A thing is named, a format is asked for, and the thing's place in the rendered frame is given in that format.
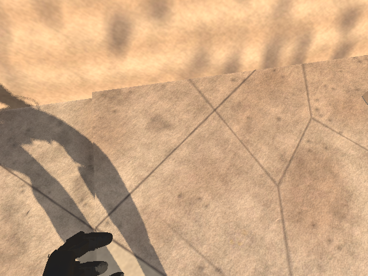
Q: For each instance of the left robot hand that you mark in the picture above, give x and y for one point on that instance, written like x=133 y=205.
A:
x=62 y=261

